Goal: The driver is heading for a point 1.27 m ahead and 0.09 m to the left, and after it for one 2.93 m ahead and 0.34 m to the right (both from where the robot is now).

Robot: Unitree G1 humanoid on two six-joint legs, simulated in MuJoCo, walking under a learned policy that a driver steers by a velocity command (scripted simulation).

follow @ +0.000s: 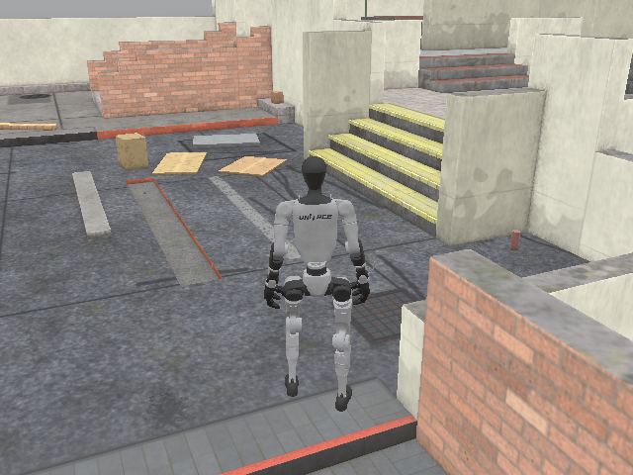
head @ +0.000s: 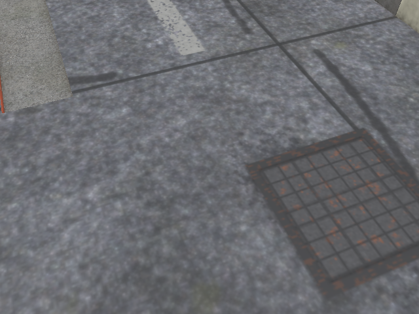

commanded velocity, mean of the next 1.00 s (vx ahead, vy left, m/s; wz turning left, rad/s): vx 0.48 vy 0.00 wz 0.02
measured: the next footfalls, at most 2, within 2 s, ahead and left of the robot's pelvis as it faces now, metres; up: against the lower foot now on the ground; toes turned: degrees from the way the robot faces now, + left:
left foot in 0.12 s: +0.10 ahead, +0.15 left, +0.00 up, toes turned +7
right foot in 0.62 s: +0.46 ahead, +0.03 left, +0.00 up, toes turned +9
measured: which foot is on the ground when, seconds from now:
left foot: up 0.00-0.10, down 0.12-0.62, up 0.64-1.00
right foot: down 0.00-0.10, up 0.12-0.60, down 0.62-1.00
